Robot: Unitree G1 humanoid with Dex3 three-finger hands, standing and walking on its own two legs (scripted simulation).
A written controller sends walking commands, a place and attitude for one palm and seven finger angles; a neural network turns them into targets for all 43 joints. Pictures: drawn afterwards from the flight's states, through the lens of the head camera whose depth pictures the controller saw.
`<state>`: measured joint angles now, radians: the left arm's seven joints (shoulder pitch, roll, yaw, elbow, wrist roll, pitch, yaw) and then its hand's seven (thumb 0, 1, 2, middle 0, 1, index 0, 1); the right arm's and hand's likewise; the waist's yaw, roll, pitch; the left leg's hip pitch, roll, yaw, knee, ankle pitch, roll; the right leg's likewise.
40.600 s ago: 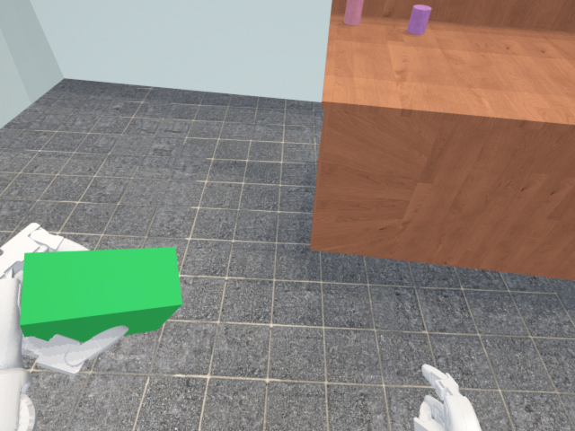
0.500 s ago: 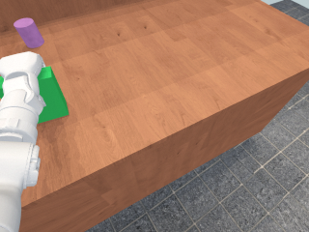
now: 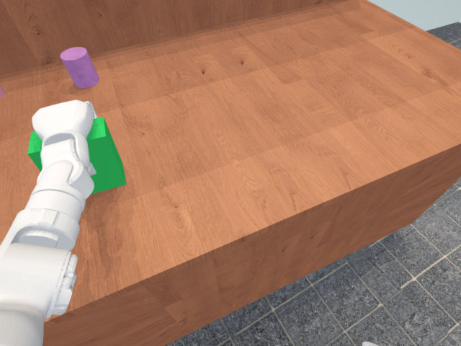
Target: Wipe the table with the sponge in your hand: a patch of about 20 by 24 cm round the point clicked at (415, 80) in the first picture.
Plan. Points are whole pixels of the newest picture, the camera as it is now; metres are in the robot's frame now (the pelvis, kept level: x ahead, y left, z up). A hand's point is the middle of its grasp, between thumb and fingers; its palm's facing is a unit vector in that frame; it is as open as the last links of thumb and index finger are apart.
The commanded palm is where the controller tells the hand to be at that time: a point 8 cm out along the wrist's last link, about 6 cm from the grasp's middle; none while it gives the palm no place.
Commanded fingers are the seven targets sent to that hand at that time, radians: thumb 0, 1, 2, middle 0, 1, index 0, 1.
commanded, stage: wipe back along the third lane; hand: left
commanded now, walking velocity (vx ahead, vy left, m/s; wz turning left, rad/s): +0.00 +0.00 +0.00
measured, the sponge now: (87, 168) +0.43 +0.30 +0.05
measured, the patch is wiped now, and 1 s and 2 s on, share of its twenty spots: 0.85 0.85 0.85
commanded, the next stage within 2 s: slide back across to the middle lane in 1.16 s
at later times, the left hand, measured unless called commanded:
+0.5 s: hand (84, 165) +0.39 +0.27 +0.11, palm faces +0.01 -0.04 -1.00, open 10.3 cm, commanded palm +0.35 +0.25 +0.15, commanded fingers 0.00 0.10 1.30 -1.20 -1.60 -1.20 -1.60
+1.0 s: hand (92, 195) +0.33 +0.23 +0.11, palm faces +0.05 -0.04 -1.00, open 10.3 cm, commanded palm +0.29 +0.21 +0.14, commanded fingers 0.00 0.10 1.30 -1.20 -1.60 -1.20 -1.60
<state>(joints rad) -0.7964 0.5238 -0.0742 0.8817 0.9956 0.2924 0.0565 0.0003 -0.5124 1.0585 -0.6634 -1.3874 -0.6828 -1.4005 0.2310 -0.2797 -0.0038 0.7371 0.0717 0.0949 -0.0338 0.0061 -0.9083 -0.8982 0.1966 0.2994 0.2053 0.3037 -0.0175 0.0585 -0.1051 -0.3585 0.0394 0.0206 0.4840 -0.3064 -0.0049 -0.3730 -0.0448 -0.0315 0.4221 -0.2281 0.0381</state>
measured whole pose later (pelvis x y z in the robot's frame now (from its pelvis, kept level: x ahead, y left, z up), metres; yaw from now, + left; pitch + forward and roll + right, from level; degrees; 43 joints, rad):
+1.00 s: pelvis -0.01 -0.01 +0.00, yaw +1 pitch +2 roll +0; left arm -0.35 0.38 -0.23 0.23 0.98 0.54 0.01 0.00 -0.50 1.05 -0.65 -1.40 -0.67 -1.40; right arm 0.09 -0.28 0.04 0.66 0.10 0.12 -0.01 0.01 -0.91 -0.90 0.19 0.30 0.20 0.30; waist 0.07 0.10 -0.08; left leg -0.21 0.03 0.00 0.48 -0.31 -0.02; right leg -0.24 -0.05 -0.05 0.48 -0.27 0.02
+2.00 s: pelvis -0.03 -0.03 +0.00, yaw +2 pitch -1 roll +0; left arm -0.12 0.52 -0.03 0.07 0.91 0.35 -0.08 -0.01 -0.52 1.05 -0.68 -1.35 -0.71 -1.35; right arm 0.09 -0.28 0.03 0.65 0.07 0.05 -0.06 0.01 -0.91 -0.90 0.20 0.30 0.20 0.30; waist 0.09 0.10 -0.03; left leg -0.18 0.05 -0.01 0.47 -0.28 -0.04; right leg -0.21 -0.03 -0.06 0.47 -0.25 0.00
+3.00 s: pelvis -0.05 -0.03 +0.00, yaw +1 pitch +7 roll +0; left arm -0.70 0.66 0.05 0.91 1.01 0.06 -0.01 0.01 -0.55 1.06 -0.73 -1.31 -0.76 -1.31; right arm 0.26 -0.31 -0.01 0.74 0.08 0.07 -0.07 0.01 -0.91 -0.90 0.20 0.30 0.21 0.30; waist -0.01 0.07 -0.05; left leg -0.38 0.06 -0.01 0.50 -0.24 -0.03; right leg -0.41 -0.02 -0.05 0.48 -0.19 0.00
